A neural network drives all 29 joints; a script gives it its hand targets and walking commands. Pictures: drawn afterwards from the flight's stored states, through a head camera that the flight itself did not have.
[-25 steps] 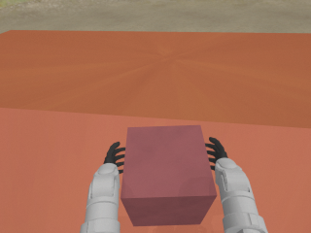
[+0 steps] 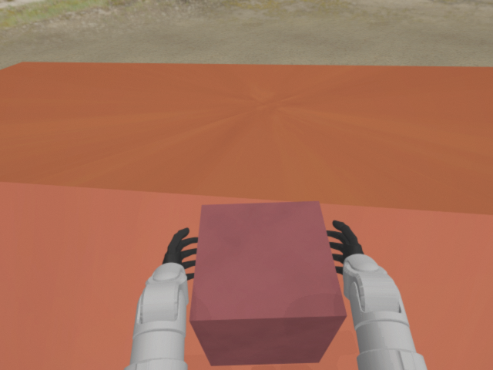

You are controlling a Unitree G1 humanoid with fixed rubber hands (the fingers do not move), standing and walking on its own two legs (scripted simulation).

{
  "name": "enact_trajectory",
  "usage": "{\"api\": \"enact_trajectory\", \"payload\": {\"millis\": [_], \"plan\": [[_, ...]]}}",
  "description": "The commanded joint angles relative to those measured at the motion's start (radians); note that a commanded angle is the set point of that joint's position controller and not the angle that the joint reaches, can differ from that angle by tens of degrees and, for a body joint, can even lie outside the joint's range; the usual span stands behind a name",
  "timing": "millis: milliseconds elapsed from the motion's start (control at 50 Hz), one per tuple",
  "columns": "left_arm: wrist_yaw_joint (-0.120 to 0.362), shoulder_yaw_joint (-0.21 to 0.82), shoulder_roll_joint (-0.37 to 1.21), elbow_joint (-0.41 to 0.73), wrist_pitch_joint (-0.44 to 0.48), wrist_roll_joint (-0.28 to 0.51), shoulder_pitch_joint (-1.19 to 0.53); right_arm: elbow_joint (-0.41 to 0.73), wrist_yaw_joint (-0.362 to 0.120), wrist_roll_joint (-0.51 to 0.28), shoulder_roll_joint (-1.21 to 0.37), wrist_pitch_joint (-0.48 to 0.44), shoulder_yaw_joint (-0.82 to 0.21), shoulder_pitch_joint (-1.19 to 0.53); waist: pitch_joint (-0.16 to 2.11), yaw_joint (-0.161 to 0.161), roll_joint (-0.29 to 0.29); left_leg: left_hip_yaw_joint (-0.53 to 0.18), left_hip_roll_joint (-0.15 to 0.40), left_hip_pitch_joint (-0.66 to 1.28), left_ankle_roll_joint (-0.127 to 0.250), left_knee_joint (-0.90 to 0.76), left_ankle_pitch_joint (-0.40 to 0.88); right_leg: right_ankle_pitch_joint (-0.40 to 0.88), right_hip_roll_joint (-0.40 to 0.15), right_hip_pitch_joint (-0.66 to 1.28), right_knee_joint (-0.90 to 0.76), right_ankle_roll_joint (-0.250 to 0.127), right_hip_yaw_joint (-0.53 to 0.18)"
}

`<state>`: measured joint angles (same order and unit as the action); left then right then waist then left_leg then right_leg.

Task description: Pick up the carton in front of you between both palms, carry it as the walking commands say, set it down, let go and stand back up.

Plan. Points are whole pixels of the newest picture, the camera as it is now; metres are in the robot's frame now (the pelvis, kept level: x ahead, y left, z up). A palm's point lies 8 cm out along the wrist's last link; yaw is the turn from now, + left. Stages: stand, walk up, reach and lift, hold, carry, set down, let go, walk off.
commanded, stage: hold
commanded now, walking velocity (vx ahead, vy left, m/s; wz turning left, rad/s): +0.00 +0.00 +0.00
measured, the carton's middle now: (262, 287) +0.29 +0.00 -0.03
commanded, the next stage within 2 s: carry in 0.82 s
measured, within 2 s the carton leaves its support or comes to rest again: neither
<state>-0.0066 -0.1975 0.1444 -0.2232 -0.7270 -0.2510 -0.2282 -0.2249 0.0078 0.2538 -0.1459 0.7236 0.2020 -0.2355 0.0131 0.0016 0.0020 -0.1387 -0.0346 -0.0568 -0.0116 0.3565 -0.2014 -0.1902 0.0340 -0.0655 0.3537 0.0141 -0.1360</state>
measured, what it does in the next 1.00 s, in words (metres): stands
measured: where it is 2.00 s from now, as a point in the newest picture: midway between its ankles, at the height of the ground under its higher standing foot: (263, 333)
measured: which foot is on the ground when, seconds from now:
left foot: down 0.00-1.00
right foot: down 0.00-1.00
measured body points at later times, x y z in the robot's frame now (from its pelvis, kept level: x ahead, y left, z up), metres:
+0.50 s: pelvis -0.01 +0.00 +0.00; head -0.06 +0.00 +0.45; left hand +0.29 +0.15 +0.04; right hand +0.29 -0.15 +0.04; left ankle +0.00 +0.13 -0.75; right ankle +0.01 -0.13 -0.75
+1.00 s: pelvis +0.02 +0.00 -0.01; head -0.02 -0.01 +0.44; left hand +0.31 +0.15 +0.05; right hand +0.32 -0.16 +0.05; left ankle +0.00 +0.13 -0.75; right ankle +0.01 -0.14 -0.74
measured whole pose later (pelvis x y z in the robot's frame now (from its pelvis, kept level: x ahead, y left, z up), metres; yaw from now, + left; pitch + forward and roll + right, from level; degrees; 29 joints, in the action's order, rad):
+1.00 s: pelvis +0.02 +0.00 -0.01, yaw -1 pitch +1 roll +0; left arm -0.03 -0.17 0.14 -0.06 -0.84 -0.20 -0.20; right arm -0.07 0.03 0.21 -0.14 0.83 0.16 -0.22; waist 0.13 -0.01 0.01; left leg -0.06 0.00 -0.23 -0.01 0.52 -0.30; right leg -0.34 -0.01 -0.26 0.55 0.01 -0.04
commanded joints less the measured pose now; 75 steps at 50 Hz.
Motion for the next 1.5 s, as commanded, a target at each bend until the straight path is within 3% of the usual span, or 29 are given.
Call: {"api": "enact_trajectory", "payload": {"millis": [0, 80, 340, 780, 800, 840, 860, 940, 1000, 1020, 1040, 1060, 1080, 1100, 1120, 1160, 1180, 1200, 1220, 1240, 1260, 1280, 1340, 1380, 1400, 1420, 1440, 1460, 1480], "plan": [[0.238, 0.552, 0.915, 0.062, 0.007, 0.255, -0.485, 0.042, -0.241, -0.256, -0.925, 0.001, -0.557, -0.457, 0.21, -0.003, -0.001, 0.064, -0.064, 0.045, -0.01, -0.051, 0.216, 0.214, 0.065, 0.078, -0.043, 0.012, 0.064], [0.244, 0.505, 0.898, 0.01, -0.008, 0.23, -0.508, -0.006, -0.246, -0.229, -0.907, 0.015, -0.504, -0.48, 0.129, 0.0, 0.001, 0.072, -0.06, 0.009, -0.005, -0.064, 0.093, 0.097, 0.061, 0.04, -0.055, 0.005, 0.07], [0.254, 0.504, 0.928, -0.012, 0.004, 0.232, -0.601, -0.028, -0.256, -0.234, -0.942, 0.003, -0.509, -0.577, 0.182, -0.003, -0.001, 0.077, -0.058, 0.007, -0.004, -0.046, 0.061, 0.063, 0.059, 0.04, -0.037, 0.005, 0.076], [0.247, 0.516, 0.916, 0.035, -0.003, 0.241, -0.526, 0.016, -0.248, -0.242, -0.931, 0.009, -0.519, -0.499, 0.2, -0.003, 0.001, 0.072, -0.061, 0.045, -0.007, -0.048, 0.187, 0.187, 0.064, 0.076, -0.041, 0.008, 0.068], [0.248, 0.527, 0.918, 0.053, -0.005, 0.246, -0.548, 0.027, -0.248, -0.246, -0.924, 0.01, -0.524, -0.525, 0.2, -0.006, 0.026, 0.05, 0.11, -0.082, 0.005, 0.035, 0.057, 0.056, -0.113, -0.048, 0.047, -0.009, 0.04], [0.243, 0.556, 0.924, 0.079, -0.009, 0.271, -0.54, 0.054, -0.242, -0.263, -0.934, 0.015, -0.55, -0.516, 0.202, -0.005, 0.014, -0.003, 0.102, -0.156, 0.021, -0.016, -0.374, -0.364, -0.092, -0.143, 0.017, -0.018, 0.014], [0.239, 0.579, 0.925, 0.108, -0.012, 0.284, -0.555, 0.082, -0.238, -0.278, -0.935, 0.02, -0.574, -0.529, 0.181, -0.002, 0.014, -0.018, 0.103, -0.195, 0.032, -0.021, -0.503, -0.478, -0.083, -0.19, 0.024, -0.019, 0.017], [0.217, 0.68, 0.91, 0.231, -0.066, 0.355, -0.558, 0.202, -0.213, -0.343, -0.918, 0.075, -0.675, -0.513, 0.254, 0.002, 0.075, -0.05, 0.159, -0.159, 0.07, -0.009, -0.376, -0.25, -0.064, -0.227, 0.164, -0.018, 0.118], [0.202, 0.748, 0.872, 0.324, -0.153, 0.415, -0.561, 0.3, -0.189, -0.387, -0.876, 0.159, -0.74, -0.502, 0.25, 0.001, 0.104, -0.069, 0.194, -0.196, 0.098, -0.001, -0.442, -0.305, -0.069, -0.245, 0.141, -0.022, 0.143], [0.197, 0.76, 0.858, 0.343, -0.186, 0.433, -0.564, 0.325, -0.182, -0.401, -0.859, 0.191, -0.751, -0.506, 0.227, -0.002, 0.057, -0.021, 0.169, -0.253, 0.083, 0.051, -0.411, -0.326, -0.101, -0.209, 0.093, -0.033, 0.106], [0.192, 0.765, 0.841, 0.352, -0.219, 0.447, -0.544, 0.346, -0.175, -0.417, -0.844, 0.225, -0.763, -0.507, 0.217, -0.011, -0.046, 0.067, 0.125, -0.35, 0.05, 0.176, -0.339, -0.349, -0.172, -0.132, 0.036, -0.061, 0.004], [0.186, 0.765, 0.822, 0.36, -0.248, 0.455, -0.511, 0.367, -0.17, -0.438, -0.839, 0.259, -0.778, -0.5, 0.221, -0.02, -0.204, 0.18, 0.069, -0.482, 0.016, 0.36, -0.262, -0.322, -0.266, -0.015, -0.037, -0.113, -0.154], [0.178, 0.757, 0.812, 0.368, -0.275, 0.458, -0.474, 0.399, -0.171, -0.47, -0.839, 0.289, -0.796, -0.511, 0.189, -0.023, -0.283, 0.234, 0.05, -0.602, 0.001, 0.381, -0.289, -0.175, -0.336, 0.069, -0.068, -0.171, -0.27], [0.169, 0.763, 0.808, 0.404, -0.298, 0.461, -0.456, 0.43, -0.174, -0.503, -0.845, 0.313, -0.816, -0.519, 0.169, -0.027, -0.257, 0.247, 0.053, -0.632, 0.002, 0.311, -0.328, -0.016, -0.356, 0.091, -0.061, -0.203, -0.275], [0.16, 0.772, 0.813, 0.455, -0.322, 0.472, -0.464, 0.455, -0.176, -0.533, -0.854, 0.333, -0.827, -0.514, 0.194, -0.025, -0.191, 0.254, 0.047, -0.559, 0.005, 0.224, -0.297, 0.095, -0.338, 0.076, -0.02, -0.197, -0.211], [0.15, 0.791, 0.829, 0.538, -0.363, 0.501, -0.449, 0.482, -0.176, -0.565, -0.874, 0.367, -0.826, -0.453, 0.314, -0.011, -0.085, 0.289, 0.033, -0.179, 0.013, 0.065, -0.116, 0.041, -0.249, -0.092, 0.117, -0.112, 0.016], [0.153, 0.804, 0.833, 0.578, -0.385, 0.514, -0.451, 0.482, -0.17, -0.554, -0.883, 0.379, -0.818, -0.4, 0.345, 0.013, 0.016, 0.139, 0.119, 0.003, 0.048, -0.035, -0.129, 0.066, -0.162, -0.231, 0.289, -0.051, 0.179], [0.162, 0.821, 0.846, 0.605, -0.409, 0.538, -0.463, 0.491, -0.163, -0.527, -0.867, 0.391, -0.8, -0.355, 0.346, 0.026, 0.227, -0.135, 0.296, 0.235, 0.133, -0.014, 0.077, 0.019, -0.093, -0.523, 0.514, 0.004, 0.279], [0.172, 0.836, 0.849, 0.608, -0.423, 0.55, -0.46, 0.506, -0.153, -0.506, -0.857, 0.405, -0.797, -0.329, 0.305, 0.029, 0.313, -0.261, 0.392, 0.35, 0.211, -0.013, 0.41, -0.313, -0.046, -0.745, 0.578, 0.008, 0.282], [0.181, 0.833, 0.857, 0.601, -0.431, 0.56, -0.438, 0.548, -0.145, -0.504, -0.864, 0.418, -0.804, -0.332, 0.274, 0.033, 0.223, -0.264, 0.429, 0.39, 0.251, -0.008, 0.528, -0.438, -0.065, -0.828, 0.593, -0.011, 0.241], [0.185, 0.825, 0.859, 0.615, -0.437, 0.57, -0.421, 0.583, -0.141, -0.515, -0.892, 0.427, -0.811, -0.343, 0.278, 0.036, 0.142, -0.227, 0.428, 0.413, 0.243, -0.011, 0.486, -0.459, -0.082, -0.854, 0.556, -0.02, 0.223], [0.187, 0.822, 0.864, 0.628, -0.443, 0.572, -0.395, 0.624, -0.14, -0.525, -0.905, 0.433, -0.815, -0.347, 0.279, 0.035, 0.104, -0.169, 0.408, 0.409, 0.212, -0.023, 0.418, -0.412, -0.09, -0.837, 0.469, -0.025, 0.226], [0.172, 0.809, 0.858, 0.661, -0.454, 0.569, -0.378, 0.696, -0.145, -0.555, -0.867, 0.459, -0.828, -0.383, 0.299, 0.024, 0.158, 0.059, 0.312, 0.211, 0.12, -0.029, 0.344, -0.139, -0.044, -0.528, 0.241, -0.019, 0.303], [0.157, 0.791, 0.839, 0.667, -0.467, 0.55, -0.35, 0.705, -0.153, -0.572, -0.839, 0.479, -0.828, -0.386, 0.339, -0.006, 0.126, 0.237, 0.23, -0.038, 0.065, 0.098, 0.32, 0.036, 0.024, -0.104, 0.092, -0.026, 0.409], [0.152, 0.775, 0.822, 0.661, -0.475, 0.537, -0.338, 0.704, -0.158, -0.58, -0.814, 0.49, -0.825, -0.37, 0.382, -0.012, 0.082, 0.301, 0.199, -0.189, 0.036, 0.215, 0.297, 0.029, 0.003, 0.135, 0.104, -0.043, 0.396], [0.146, 0.76, 0.801, 0.649, -0.485, 0.52, -0.312, 0.713, -0.163, -0.584, -0.782, 0.503, -0.82, -0.398, 0.413, -0.043, -0.077, 0.35, 0.133, -0.361, -0.002, 0.462, 0.086, -0.198, -0.183, 0.27, -0.009, -0.082, 0.098], [0.142, 0.744, 0.789, 0.628, -0.491, 0.497, -0.331, 0.727, -0.169, -0.598, -0.776, 0.52, -0.831, -0.452, 0.371, -0.041, -0.312, 0.311, 0.011, -0.619, -0.022, 0.692, -0.267, -0.175, -0.435, 0.337, -0.145, -0.215, -0.381], [0.139, 0.741, 0.798, 0.64, -0.503, 0.499, -0.365, 0.694, -0.175, -0.605, -0.781, 0.531, -0.83, -0.468, 0.333, -0.035, -0.221, 0.18, 0.08, -0.695, 0.023, 0.836, -0.316, -0.088, -0.491, 0.304, -0.136, -0.28, -0.422], [0.138, 0.745, 0.813, 0.641, -0.511, 0.508, -0.384, 0.67, -0.18, -0.608, -0.793, 0.536, -0.822, -0.465, 0.307, -0.029, -0.121, 0.152, 0.124, -0.715, 0.042, 0.873, -0.292, 0.031, -0.463, 0.253, -0.112, -0.27, -0.345]]}}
